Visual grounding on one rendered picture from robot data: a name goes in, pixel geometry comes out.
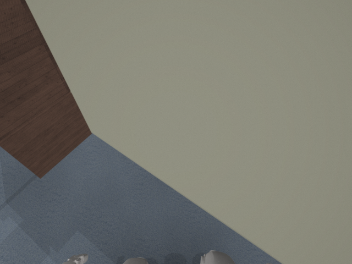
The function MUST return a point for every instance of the cupboard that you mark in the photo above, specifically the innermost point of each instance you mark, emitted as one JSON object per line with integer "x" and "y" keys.
{"x": 40, "y": 121}

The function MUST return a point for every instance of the robot right thigh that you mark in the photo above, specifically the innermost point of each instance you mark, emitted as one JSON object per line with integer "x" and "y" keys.
{"x": 216, "y": 257}

